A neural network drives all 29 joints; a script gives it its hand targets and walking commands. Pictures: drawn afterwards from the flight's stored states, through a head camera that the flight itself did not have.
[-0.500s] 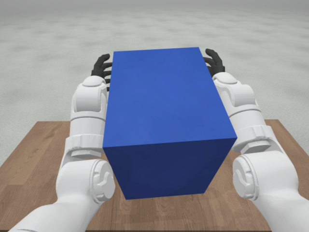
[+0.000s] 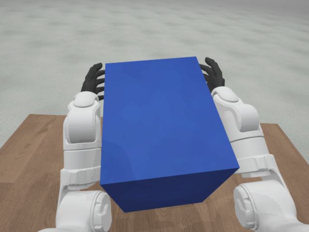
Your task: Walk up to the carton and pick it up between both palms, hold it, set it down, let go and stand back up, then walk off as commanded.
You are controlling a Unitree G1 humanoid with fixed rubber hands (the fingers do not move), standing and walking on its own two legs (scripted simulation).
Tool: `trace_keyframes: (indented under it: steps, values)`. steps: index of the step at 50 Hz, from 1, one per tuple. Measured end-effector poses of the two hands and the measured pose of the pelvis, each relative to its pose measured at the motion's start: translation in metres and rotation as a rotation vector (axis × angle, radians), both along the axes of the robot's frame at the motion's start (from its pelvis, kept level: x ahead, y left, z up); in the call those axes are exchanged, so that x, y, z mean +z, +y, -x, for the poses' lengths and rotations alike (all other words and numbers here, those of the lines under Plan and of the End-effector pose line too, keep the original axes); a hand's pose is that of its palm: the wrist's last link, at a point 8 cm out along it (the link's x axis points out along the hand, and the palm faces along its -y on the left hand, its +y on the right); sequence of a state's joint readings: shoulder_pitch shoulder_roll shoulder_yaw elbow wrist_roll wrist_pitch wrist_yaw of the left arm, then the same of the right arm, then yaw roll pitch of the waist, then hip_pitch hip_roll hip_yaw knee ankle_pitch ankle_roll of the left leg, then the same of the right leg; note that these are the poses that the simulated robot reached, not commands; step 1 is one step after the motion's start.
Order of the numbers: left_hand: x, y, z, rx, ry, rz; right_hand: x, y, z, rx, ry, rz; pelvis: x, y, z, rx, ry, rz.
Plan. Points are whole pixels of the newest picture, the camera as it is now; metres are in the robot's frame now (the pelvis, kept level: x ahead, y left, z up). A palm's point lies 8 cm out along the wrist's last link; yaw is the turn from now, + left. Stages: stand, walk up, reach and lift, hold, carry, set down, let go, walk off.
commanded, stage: hold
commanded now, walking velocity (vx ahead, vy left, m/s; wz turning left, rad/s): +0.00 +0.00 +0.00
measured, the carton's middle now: (158, 139) +0.29 +0.01 +0.16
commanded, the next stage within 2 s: none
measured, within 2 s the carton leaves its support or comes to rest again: neither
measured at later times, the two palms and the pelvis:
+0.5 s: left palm (100, 84) +0.36 +0.14 +0.26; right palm (226, 85) +0.36 -0.15 +0.26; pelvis -0.02 -0.01 +0.00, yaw +0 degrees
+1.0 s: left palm (93, 94) +0.35 +0.16 +0.24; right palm (217, 89) +0.36 -0.13 +0.25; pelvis -0.01 +0.00 +0.00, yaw +0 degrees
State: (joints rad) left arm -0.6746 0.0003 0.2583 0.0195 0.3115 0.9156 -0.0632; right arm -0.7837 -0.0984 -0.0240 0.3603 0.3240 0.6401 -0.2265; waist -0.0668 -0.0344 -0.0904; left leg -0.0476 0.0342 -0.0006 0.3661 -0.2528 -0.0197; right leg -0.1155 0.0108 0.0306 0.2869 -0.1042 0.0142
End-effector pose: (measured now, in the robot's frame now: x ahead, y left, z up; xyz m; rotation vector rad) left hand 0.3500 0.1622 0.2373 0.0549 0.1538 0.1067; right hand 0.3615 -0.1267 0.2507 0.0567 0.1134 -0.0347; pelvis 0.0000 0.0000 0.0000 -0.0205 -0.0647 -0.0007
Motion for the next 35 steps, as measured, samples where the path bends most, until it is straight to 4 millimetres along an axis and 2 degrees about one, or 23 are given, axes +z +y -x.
trace_keyframes:
  steps: [7, 10, 15, 26, 35]
  values:
    - [0.017, -0.015, 0.016, 0.008, -0.016, -0.033, 0.002, -0.015, 0.017, -0.004, -0.020, -0.022, 0.000, -0.006, 0.015, 0.000, -0.021, -0.007]
    - [0.023, -0.022, 0.017, 0.000, 0.003, -0.034, 0.002, -0.023, 0.020, -0.013, -0.002, -0.017, -0.001, -0.007, 0.022, 0.000, -0.030, -0.009]
    - [0.018, -0.031, 0.010, -0.023, 0.055, -0.034, 0.001, -0.031, 0.019, -0.031, 0.043, 0.010, -0.001, -0.010, 0.028, 0.000, -0.038, -0.012]
    - [0.024, -0.023, -0.011, -0.025, 0.030, -0.029, 0.015, -0.022, 0.000, -0.035, 0.025, 0.051, -0.001, -0.007, 0.020, 0.001, -0.027, -0.008]
    - [0.009, -0.008, -0.030, -0.020, 0.029, 0.012, 0.012, -0.007, -0.020, -0.032, 0.030, 0.037, 0.000, -0.002, 0.004, 0.001, -0.005, -0.002]
